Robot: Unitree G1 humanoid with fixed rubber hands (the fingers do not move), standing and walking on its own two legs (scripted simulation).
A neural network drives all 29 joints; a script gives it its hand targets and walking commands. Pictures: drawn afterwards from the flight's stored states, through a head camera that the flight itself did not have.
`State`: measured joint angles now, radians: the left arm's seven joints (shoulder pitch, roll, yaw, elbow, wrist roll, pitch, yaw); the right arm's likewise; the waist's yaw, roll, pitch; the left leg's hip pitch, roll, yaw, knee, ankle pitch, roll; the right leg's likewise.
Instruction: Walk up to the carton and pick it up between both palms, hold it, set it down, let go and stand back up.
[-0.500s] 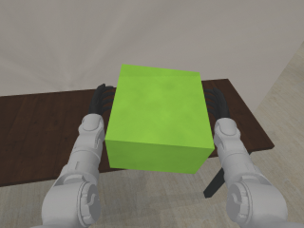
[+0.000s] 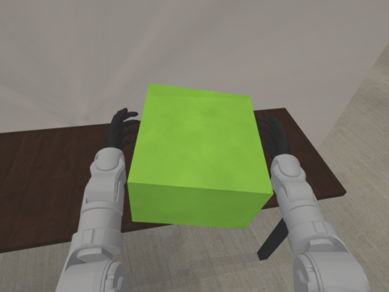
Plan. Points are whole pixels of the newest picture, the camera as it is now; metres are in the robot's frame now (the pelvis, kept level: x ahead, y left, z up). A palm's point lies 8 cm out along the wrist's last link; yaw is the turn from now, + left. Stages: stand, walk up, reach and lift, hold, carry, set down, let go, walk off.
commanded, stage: reach and lift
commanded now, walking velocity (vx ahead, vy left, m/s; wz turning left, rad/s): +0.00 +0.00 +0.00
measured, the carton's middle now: (195, 153) +0.42 +0.00 +0.05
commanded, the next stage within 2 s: hold in 1.22 s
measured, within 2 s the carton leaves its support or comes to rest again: neither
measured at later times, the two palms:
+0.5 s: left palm (104, 151) +0.34 +0.17 +0.14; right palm (286, 155) +0.35 -0.17 +0.13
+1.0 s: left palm (106, 146) +0.35 +0.17 +0.15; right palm (288, 149) +0.35 -0.18 +0.14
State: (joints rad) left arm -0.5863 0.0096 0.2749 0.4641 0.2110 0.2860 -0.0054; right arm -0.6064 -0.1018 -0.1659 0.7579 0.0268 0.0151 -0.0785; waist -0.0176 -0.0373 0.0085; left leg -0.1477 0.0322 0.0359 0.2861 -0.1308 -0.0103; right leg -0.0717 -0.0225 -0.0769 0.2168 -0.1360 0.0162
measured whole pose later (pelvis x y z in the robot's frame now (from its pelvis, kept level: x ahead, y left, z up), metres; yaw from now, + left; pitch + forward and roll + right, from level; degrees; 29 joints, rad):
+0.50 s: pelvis -0.02 -0.01 +0.00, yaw +1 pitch -5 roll +0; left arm -0.53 0.00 0.31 0.19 0.26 0.52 -0.10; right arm -0.56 -0.07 -0.11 0.56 0.08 0.19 -0.12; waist -0.05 -0.07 0.04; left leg -0.09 0.03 0.02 0.27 -0.10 -0.02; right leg -0.03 -0.02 -0.09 0.26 -0.14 0.01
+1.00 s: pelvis -0.01 -0.01 +0.00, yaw +1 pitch -5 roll +0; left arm -0.48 -0.01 0.29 0.06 0.26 0.59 -0.08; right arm -0.55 -0.11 -0.04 0.50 0.16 0.22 -0.13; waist -0.07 -0.07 0.05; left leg -0.06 0.03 0.03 0.29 -0.13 -0.02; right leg 0.01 -0.02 -0.09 0.25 -0.16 0.01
